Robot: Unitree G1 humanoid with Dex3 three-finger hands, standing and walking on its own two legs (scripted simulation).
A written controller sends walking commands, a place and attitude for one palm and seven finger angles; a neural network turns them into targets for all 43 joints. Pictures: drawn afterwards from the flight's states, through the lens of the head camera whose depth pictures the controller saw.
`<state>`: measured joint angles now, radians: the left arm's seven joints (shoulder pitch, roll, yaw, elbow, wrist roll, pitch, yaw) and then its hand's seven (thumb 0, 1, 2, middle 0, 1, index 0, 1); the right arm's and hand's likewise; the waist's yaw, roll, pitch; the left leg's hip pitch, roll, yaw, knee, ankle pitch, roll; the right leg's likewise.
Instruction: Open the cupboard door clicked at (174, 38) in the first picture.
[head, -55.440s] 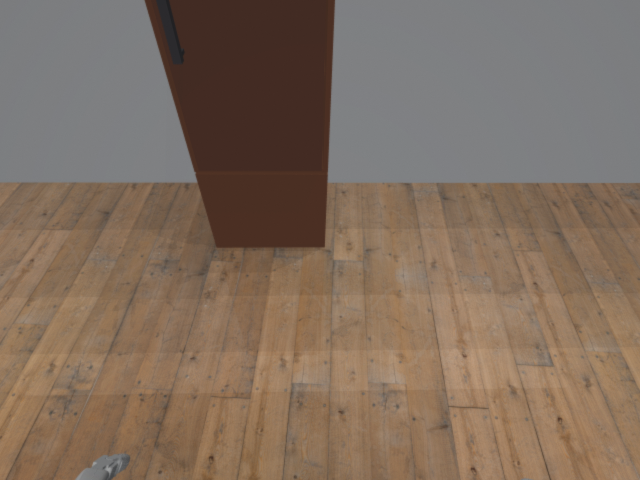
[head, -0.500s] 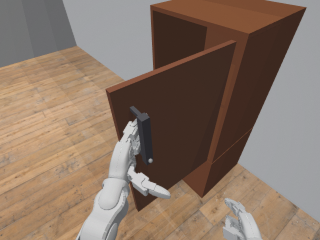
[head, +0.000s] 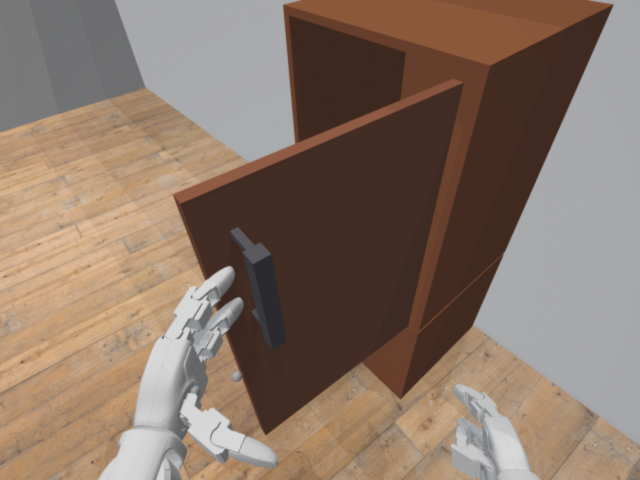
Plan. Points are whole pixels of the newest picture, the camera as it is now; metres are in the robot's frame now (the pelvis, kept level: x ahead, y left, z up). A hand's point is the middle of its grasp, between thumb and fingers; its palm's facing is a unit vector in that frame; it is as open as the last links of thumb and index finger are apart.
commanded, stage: slide the hand sideways off the handle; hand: left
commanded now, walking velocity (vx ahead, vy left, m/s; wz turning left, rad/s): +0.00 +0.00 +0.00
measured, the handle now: (258, 291) +0.30 +0.10 +0.12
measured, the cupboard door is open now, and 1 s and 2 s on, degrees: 86 86 86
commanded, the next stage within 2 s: draw the hand back to the body in 0.30 s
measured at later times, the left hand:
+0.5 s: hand (183, 409) +0.16 +0.14 +0.12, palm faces -0.01 -1.00 -0.04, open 16.3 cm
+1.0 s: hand (110, 390) +0.16 +0.21 +0.14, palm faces +0.14 -0.97 -0.22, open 15.8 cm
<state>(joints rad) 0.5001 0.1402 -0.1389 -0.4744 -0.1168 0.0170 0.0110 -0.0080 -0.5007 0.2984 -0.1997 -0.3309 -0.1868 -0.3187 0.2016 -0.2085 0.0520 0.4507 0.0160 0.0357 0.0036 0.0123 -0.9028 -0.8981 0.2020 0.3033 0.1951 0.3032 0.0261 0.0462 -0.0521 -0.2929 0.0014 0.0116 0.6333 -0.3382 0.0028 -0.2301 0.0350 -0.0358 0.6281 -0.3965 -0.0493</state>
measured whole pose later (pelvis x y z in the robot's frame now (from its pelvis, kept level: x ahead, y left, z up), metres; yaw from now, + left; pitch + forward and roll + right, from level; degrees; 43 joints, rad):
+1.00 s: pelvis -0.01 +0.02 +0.00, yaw +1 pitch -1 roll -1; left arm 0.54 0.29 0.12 -0.54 -0.16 0.01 -0.04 -0.01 -0.39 0.34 -0.15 -0.31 -0.16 -0.30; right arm 0.22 -0.22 0.07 0.52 0.03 -0.16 -0.08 0.01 -0.90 -0.90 0.20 0.30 0.20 0.30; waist 0.05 0.06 -0.05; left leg -0.30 -0.01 0.00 0.64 -0.32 0.03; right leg -0.21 0.02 -0.05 0.58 -0.36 -0.02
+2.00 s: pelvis +0.02 +0.01 +0.02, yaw +0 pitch -2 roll +0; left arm 0.49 0.35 0.30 -0.42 -0.08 -0.04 0.11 0.02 0.88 0.89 -0.21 -0.31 -0.21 -0.30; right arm 0.18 -0.23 0.02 0.60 0.01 -0.03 -0.08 0.01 -0.90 -0.90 0.20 0.30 0.20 0.30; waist 0.07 0.06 0.00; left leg -0.12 0.00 0.01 0.42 -0.26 0.01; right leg -0.04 0.04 -0.03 0.37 -0.29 -0.04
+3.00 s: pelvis -0.12 +0.07 -0.01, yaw +1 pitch -1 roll -3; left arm 0.53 0.42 0.42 -0.57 -0.03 -0.22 0.17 0.02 0.89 0.90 -0.21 -0.31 -0.21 -0.30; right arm 0.22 -0.23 -0.01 0.60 0.00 -0.04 -0.07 0.01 -0.90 -0.90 0.21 0.30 0.20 0.30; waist 0.00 0.01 0.04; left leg -0.48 -0.02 0.04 0.66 -0.21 0.07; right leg -0.39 0.01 -0.01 0.63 -0.27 0.02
